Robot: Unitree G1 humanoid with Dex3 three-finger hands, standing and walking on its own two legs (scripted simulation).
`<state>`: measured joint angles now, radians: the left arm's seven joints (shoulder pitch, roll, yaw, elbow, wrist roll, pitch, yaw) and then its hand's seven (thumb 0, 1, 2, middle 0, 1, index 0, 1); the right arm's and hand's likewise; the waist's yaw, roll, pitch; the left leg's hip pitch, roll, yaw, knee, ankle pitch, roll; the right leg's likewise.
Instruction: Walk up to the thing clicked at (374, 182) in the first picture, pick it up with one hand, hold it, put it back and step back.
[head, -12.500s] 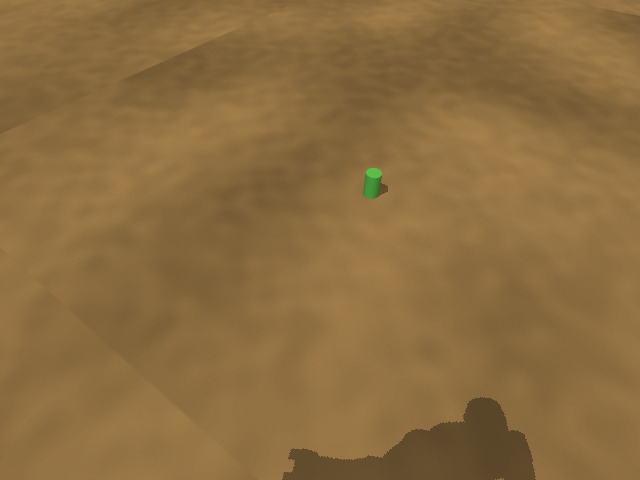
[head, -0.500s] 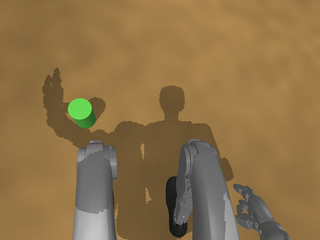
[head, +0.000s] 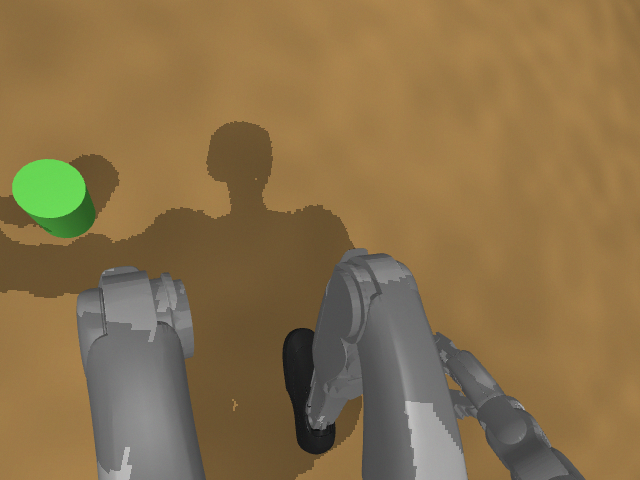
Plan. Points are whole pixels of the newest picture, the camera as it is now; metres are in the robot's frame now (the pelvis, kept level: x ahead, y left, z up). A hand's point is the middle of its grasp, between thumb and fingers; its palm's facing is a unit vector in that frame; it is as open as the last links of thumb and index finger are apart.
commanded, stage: approach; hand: left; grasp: from the side
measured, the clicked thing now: (59, 202) +0.44 +0.26 -0.25
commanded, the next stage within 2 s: close in in 0.10 s
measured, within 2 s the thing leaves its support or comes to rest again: leaves its support in 1.36 s
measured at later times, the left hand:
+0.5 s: hand (29, 206) +0.42 +0.28 -0.20, palm faces +0.20 -0.98 +0.05, open 17.4 cm
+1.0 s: hand (52, 202) +0.43 +0.26 -0.21, palm faces +0.24 -0.97 +0.00, open 16.3 cm
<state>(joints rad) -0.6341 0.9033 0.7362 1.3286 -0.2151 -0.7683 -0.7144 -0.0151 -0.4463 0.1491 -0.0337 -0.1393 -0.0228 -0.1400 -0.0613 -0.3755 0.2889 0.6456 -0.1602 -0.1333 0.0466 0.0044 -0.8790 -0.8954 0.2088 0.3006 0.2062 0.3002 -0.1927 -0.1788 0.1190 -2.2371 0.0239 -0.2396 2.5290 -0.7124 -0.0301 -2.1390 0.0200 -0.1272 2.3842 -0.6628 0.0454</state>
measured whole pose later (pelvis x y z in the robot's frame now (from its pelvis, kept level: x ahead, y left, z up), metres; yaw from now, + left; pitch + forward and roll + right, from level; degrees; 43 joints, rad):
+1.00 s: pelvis -0.02 +0.02 -0.03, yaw -7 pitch +8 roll -20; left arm -0.62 0.90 0.54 1.54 -0.05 -1.17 -0.03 -0.01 -0.30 0.16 -0.06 -0.09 -0.06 -0.08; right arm -0.18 -0.39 0.56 0.52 -0.41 0.01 0.13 0.00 -0.89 -0.90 0.21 0.30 0.21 0.30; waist -0.27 -0.32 0.34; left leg -2.18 0.02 -0.43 2.69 -0.71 0.00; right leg -2.01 0.09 -0.26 2.39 -0.59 0.08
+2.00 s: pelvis -0.02 +0.02 -0.03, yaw -6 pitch +11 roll -19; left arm -0.64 0.85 0.55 1.34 -0.04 -1.06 0.01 0.03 -0.28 0.93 -0.72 -0.98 -0.61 -0.98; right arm -0.15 -0.38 0.51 0.54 -0.38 0.05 0.15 0.00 -0.90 -0.90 0.21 0.30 0.21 0.30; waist -0.24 -0.30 0.33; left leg -2.19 0.02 -0.41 2.67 -0.72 -0.02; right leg -2.04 0.08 -0.25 2.39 -0.60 0.08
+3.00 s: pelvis +0.01 -0.01 +0.03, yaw +3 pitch +31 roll -8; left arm -0.57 0.48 0.45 0.86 -0.14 -0.62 -0.21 0.04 -0.33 1.01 -0.74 -0.98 -0.64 -0.98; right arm 0.05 -0.31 0.11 0.64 -0.10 0.07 0.08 0.00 -0.89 -0.90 0.21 0.30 0.20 0.30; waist -0.14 -0.02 -0.06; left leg -2.22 0.03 -0.17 2.39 -0.71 -0.03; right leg -2.15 -0.01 -0.09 2.30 -0.69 0.02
